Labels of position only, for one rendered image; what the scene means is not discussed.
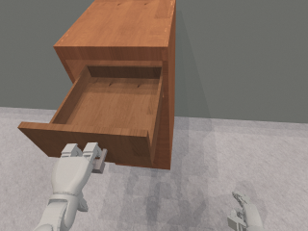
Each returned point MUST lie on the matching drawer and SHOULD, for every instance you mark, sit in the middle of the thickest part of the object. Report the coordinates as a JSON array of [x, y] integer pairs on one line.
[[119, 106]]

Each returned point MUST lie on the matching right robot hand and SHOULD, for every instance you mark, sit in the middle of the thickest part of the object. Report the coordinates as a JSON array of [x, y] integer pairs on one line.
[[239, 219]]

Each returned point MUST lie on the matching cabinet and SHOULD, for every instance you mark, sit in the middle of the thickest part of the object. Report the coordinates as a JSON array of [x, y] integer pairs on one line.
[[128, 32]]

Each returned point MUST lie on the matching left robot hand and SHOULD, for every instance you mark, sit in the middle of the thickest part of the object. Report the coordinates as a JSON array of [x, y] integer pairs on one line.
[[72, 171]]

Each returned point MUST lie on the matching robot left forearm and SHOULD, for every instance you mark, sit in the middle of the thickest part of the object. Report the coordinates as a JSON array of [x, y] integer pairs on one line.
[[60, 212]]

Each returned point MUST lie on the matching handle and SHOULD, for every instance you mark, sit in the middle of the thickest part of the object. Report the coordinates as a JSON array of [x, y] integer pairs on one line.
[[98, 164]]

